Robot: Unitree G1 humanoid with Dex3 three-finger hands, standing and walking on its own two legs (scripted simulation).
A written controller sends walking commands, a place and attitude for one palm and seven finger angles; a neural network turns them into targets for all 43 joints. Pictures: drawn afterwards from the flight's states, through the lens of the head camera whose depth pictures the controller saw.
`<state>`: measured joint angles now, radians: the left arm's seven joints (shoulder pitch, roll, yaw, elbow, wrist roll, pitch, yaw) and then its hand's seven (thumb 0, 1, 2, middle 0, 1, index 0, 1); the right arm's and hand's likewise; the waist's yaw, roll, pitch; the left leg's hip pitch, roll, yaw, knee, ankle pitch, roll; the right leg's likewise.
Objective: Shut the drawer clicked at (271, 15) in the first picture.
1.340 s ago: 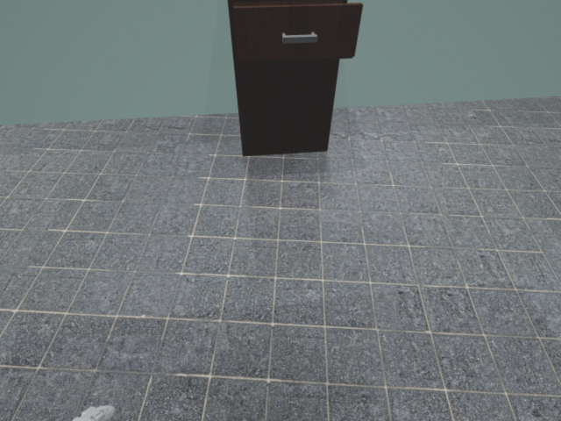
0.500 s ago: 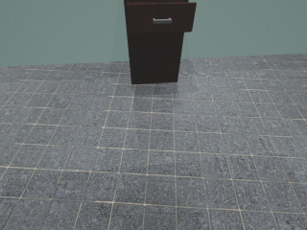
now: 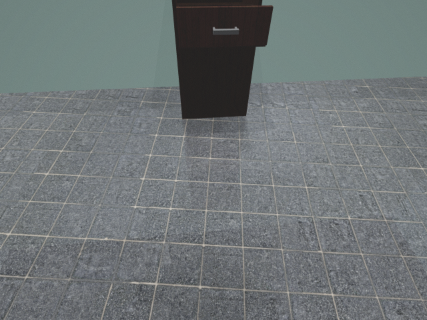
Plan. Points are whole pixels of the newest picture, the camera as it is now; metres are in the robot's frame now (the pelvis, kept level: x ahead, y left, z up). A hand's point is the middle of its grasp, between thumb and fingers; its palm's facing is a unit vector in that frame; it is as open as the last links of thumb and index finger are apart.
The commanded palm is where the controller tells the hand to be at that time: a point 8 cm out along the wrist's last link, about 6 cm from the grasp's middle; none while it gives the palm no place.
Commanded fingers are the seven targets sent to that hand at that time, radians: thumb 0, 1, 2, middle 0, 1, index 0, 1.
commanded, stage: look at it before walking up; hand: left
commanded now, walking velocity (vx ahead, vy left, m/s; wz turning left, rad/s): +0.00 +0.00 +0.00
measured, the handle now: (225, 30) +1.34 +0.03 -0.01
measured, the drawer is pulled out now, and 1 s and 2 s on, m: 0.29 0.29 0.29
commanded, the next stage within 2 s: walk to a spot facing it in 0.10 s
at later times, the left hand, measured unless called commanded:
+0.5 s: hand out of the picture +0.05 +0.19 -0.18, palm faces -0.08 -0.97 -0.24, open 7.4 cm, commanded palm none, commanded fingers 0.00 0.90 0.90 -0.20 -0.30 -0.20 -0.30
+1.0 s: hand (138, 313) +0.18 +0.19 -0.20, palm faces -0.16 -0.97 -0.16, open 7.4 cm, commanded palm none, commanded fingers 0.00 0.90 0.90 -0.20 -0.30 -0.20 -0.30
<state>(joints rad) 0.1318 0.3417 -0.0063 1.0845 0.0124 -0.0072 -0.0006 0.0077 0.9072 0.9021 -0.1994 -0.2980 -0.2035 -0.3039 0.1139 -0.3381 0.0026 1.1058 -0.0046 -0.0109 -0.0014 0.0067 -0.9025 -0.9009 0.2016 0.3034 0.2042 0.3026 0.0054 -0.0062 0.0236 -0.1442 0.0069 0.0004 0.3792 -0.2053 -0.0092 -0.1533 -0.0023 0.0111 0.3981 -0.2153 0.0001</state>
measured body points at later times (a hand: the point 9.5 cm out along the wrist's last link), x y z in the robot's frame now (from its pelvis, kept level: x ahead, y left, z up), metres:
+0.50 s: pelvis +0.04 -0.02 -0.02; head +0.04 -0.02 +0.43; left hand +0.06 +0.24 -0.16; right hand +0.04 -0.27 -0.17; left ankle +0.00 +0.13 -0.75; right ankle +0.02 -0.11 -0.74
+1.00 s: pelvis +0.22 +0.00 -0.03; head +0.25 +0.02 +0.42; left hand +0.19 +0.24 -0.19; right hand +0.30 -0.25 -0.15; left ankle +0.33 +0.08 -0.75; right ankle +0.04 -0.09 -0.70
